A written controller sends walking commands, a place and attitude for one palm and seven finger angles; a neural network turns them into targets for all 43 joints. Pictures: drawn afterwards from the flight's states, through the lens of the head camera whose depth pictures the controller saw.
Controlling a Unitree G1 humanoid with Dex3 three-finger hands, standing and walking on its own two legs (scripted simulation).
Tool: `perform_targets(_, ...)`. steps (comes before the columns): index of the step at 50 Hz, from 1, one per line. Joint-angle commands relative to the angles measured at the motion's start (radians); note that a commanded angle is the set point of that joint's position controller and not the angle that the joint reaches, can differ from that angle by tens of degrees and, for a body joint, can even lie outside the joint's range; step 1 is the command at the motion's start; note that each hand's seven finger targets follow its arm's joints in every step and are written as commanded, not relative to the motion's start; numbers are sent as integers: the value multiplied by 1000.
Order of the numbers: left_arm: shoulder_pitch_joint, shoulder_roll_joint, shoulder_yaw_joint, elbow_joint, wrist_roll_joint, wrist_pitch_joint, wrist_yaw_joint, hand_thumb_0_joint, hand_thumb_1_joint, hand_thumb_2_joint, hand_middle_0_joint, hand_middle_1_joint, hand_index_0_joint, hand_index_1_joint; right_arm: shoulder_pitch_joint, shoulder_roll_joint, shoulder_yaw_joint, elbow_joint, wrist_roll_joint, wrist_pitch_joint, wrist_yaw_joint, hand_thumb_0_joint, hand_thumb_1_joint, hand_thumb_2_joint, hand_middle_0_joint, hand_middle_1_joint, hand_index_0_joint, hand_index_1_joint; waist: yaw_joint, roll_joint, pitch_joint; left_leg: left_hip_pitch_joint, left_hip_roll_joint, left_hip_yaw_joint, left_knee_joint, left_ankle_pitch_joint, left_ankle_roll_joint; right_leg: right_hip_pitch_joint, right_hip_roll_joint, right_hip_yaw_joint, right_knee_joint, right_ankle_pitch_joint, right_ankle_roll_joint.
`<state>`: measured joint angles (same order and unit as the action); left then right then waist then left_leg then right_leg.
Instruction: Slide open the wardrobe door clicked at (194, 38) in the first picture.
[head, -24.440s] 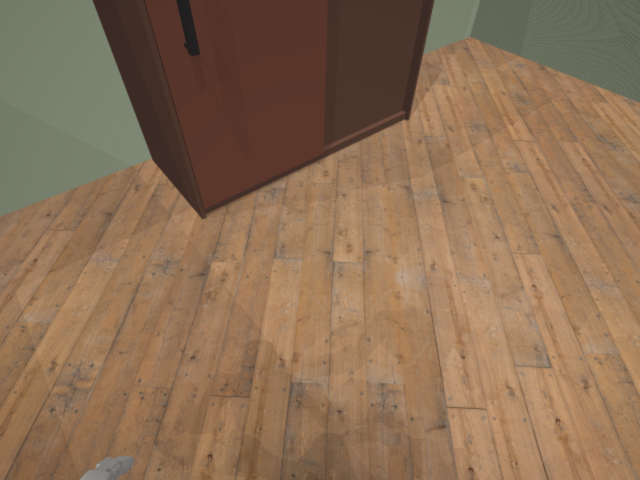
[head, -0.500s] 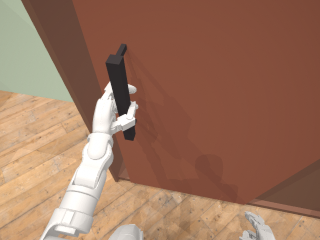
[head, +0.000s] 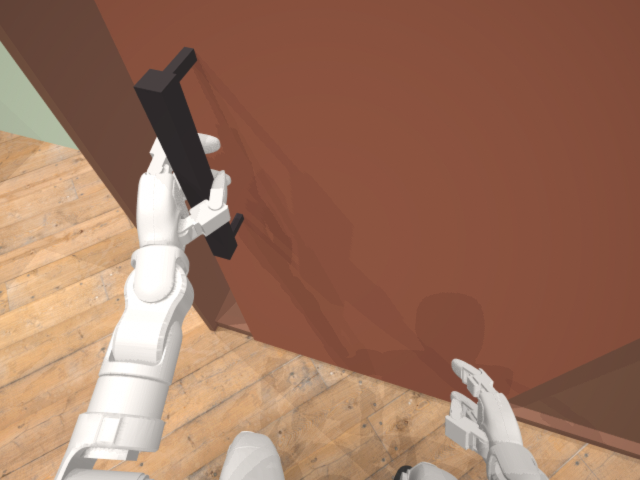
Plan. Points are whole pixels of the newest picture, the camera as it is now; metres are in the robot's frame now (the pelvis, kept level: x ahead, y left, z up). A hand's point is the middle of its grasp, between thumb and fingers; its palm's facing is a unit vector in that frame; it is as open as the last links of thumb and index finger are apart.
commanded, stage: step sideways, sliding the door along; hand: left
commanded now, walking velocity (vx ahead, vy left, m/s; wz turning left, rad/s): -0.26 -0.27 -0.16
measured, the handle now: (208, 173) +0.40 +0.22 +0.11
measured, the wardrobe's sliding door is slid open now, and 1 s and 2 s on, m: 0.14 0.48 0.55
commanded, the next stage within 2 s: stop walking and hold the door there in 1.52 s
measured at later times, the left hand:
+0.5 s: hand (343, 239) +0.33 +0.05 +0.12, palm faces +0.12 -0.99 +0.02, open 6.0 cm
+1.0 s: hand (525, 292) +0.31 -0.13 +0.12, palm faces -0.06 -1.00 -0.04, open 6.3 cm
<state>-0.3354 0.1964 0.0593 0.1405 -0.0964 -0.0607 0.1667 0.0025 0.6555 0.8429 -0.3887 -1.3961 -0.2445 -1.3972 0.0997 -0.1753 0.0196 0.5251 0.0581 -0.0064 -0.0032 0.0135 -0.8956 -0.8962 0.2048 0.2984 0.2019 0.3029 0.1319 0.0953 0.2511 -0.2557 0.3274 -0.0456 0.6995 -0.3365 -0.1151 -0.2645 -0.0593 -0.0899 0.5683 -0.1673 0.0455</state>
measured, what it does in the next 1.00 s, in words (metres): steps to the right: left foot, then right foot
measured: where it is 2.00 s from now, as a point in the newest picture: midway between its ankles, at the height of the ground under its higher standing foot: outside the picture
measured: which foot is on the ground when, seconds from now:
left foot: down 0.00-0.00, up 0.02-0.16, down 0.18-0.64, up 0.66-0.84, down 0.86-1.00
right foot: down 0.00-0.18, up 0.20-0.62, down 0.64-0.86, up 0.88-1.00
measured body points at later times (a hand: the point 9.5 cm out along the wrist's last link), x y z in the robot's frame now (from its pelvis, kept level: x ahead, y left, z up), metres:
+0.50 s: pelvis -0.01 -0.09 +0.04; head +0.07 -0.05 +0.47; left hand +0.32 +0.10 +0.13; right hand +0.18 -0.29 -0.05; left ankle +0.03 +0.08 -0.71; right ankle -0.01 -0.29 -0.61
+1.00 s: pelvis -0.05 -0.21 +0.02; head +0.01 -0.19 +0.47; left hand +0.30 -0.08 +0.13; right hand +0.09 -0.46 -0.07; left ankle +0.01 -0.08 -0.71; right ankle -0.06 -0.34 -0.60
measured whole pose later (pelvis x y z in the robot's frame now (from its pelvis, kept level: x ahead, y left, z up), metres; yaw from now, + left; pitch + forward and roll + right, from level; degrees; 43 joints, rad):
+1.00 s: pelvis -0.05 -0.21 +0.02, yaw -6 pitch -3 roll -2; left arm -0.19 0.18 -0.06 0.05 -0.06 -0.08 0.14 0.03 0.67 0.75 -0.42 -1.40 -0.31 -1.40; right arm 0.12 -0.19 -0.01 0.62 0.02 0.06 -0.03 0.02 -0.90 -0.90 0.20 0.30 0.19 0.30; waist 0.02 -0.02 0.19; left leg -0.26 0.16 0.12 0.54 -0.21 -0.02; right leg -0.56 0.02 -0.03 1.30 -0.39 0.02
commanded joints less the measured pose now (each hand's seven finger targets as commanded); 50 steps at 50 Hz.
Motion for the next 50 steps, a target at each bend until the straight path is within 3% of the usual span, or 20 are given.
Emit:
perform_targets(1,-249,47,-166,-381,79,-126,-68,0,900,900,-450,-1400,-450,-1400,-48,-69,-60,-104,-13,-52,-24,0,-900,-900,200,300,200,300,-119,-468,-504,-210,-285,89,543,-355,93,351,-250,293,-119,976,-190)
perform_targets(2,-279,45,-153,-419,57,-126,-69,0,900,900,-450,-1400,-450,-1400,-46,-104,-88,-95,-13,-48,-34,0,-900,-900,200,300,200,300,-123,-633,-502,-199,-260,38,591,-336,88,326,-233,305,-119,866,-194)
perform_targets(4,-299,-55,-214,-484,40,-142,-50,0,900,900,-450,-1400,-450,-1400,-87,-81,-66,-70,-14,-55,-33,0,-900,-900,200,300,200,300,-145,-469,-467,-198,-239,43,390,-297,90,338,-229,222,-67,705,-231)
perform_targets(7,-264,-73,-220,-498,33,-161,-54,0,900,900,-450,-1400,-450,-1400,-70,-111,-88,-61,-11,-22,-32,0,-900,-900,200,300,200,300,-193,-280,-505,91,-244,136,-261,137,99,216,-131,81,134,514,-137)
perform_targets(8,-275,-84,-243,-525,26,-165,-63,0,900,900,-450,-1400,-450,-1400,-95,-151,-111,-81,-17,-18,-38,0,-900,-900,200,300,200,300,-194,-93,-488,309,-113,31,-342,366,130,-14,-78,48,272,230,-91)
perform_targets(9,-262,-145,-295,-552,20,-166,-78,0,900,900,-450,-1400,-450,-1400,-98,-197,-124,-114,-26,-12,-27,0,-900,-900,200,300,200,300,-157,129,-525,442,162,-300,-339,733,249,-265,5,42,446,-324,-36)
perform_targets(11,-262,-170,-324,-534,36,-149,-90,0,900,900,-450,-1400,-450,-1400,-110,-209,-120,-133,-8,-24,0,0,-900,-900,200,300,200,300,-163,-8,-571,323,262,-374,-363,430,356,-287,14,170,774,-352,-25)
perform_targets(17,-291,-179,-351,-541,59,-97,-87,0,900,900,-450,-1400,-450,-1400,-38,-177,-95,-118,-17,-18,24,0,-900,-900,200,300,200,300,-146,106,-507,423,116,-42,-288,580,276,-518,-21,101,940,-220,-11)
perform_targets(26,-237,-123,-292,-437,50,-98,-94,0,900,900,-450,-1400,-450,-1400,-22,-157,-73,-162,-17,-34,7,0,-900,-900,200,300,200,300,-174,255,-481,323,78,104,-238,625,204,-132,38,-49,173,-222,-6)
perform_targets(30,-226,-100,-280,-424,57,-106,-93,0,900,900,-450,-1400,-450,-1400,-44,-121,-62,-145,-3,-32,0,0,-900,-900,200,300,200,300,-149,28,-492,149,-27,120,13,291,145,145,43,-25,-138,66,-21)
perform_targets(31,-244,-79,-278,-431,64,-105,-88,0,900,900,-450,-1400,-450,-1400,-45,-85,-54,-133,3,-35,-4,0,-900,-900,200,300,200,300,-146,-187,-492,37,-119,153,167,94,118,228,-43,77,-219,227,-64)
perform_targets(32,-251,-25,-254,-431,71,-105,-75,0,900,900,-450,-1400,-450,-1400,-76,-53,-46,-137,-2,-33,-12,0,-900,-900,200,300,200,300,-141,-455,-464,-203,-228,151,388,-291,83,274,-210,356,-212,480,-171)
perform_targets(33,-202,-6,-240,-412,75,-97,-62,0,900,900,-450,-1400,-450,-1400,-97,-61,-39,-121,-23,-46,-21,0,-900,-900,200,300,200,300,-117,-397,-448,-227,-292,86,546,-360,78,185,-272,453,-248,491,-236)
perform_targets(35,-252,-71,-279,-480,47,-101,-57,0,900,900,-450,-1400,-450,-1400,-74,-100,-65,-94,-20,-37,-25,0,-900,-900,200,300,200,300,-137,-561,-427,-260,-257,17,627,-264,73,213,-244,444,-203,454,-270)
perform_targets(38,-236,-40,-197,-447,46,-115,-36,0,900,900,-450,-1400,-450,-1400,-82,-100,-52,-65,-25,3,-23,0,-900,-900,200,300,200,300,-145,-372,-470,-142,-220,67,141,-213,89,250,-179,193,-43,540,-237)
perform_targets(41,-195,10,-152,-426,54,-138,-53,0,900,900,-450,-1400,-450,-1400,-63,-122,-82,-52,-36,19,-46,0,-900,-900,200,300,200,300,-166,-174,-511,240,-226,156,-346,287,97,47,-76,127,144,291,-146)
perform_targets(43,-155,-26,-183,-395,46,-140,-69,0,900,900,-450,-1400,-450,-1400,-75,-185,-106,-84,-40,14,-45,0,-900,-900,200,300,200,300,-130,173,-522,487,223,-324,-378,697,283,-349,35,93,486,-352,-46)
perform_targets(44,-123,-45,-192,-373,45,-125,-77,0,900,900,-450,-1400,-450,-1400,-98,-180,-87,-94,-28,17,-34,0,-900,-900,200,300,200,300,-138,67,-560,391,277,-404,-396,563,360,-309,58,166,652,-374,-29)
perform_targets(47,-249,19,-145,-440,60,-128,-71,0,900,900,-450,-1400,-450,-1400,-113,-150,-66,-54,-42,21,-29,0,-900,-900,200,300,200,300,-144,88,-404,246,243,-269,-442,321,358,-441,-10,201,857,-234,-31)
perform_targets(50,-245,-12,-159,-378,70,-101,-72,0,900,900,-450,-1400,-450,-1400,-70,-163,-76,-45,-42,25,-28,0,-900,-900,200,300,200,300,-129,111,-435,242,157,-44,-384,294,294,-392,-20,135,721,-180,-32)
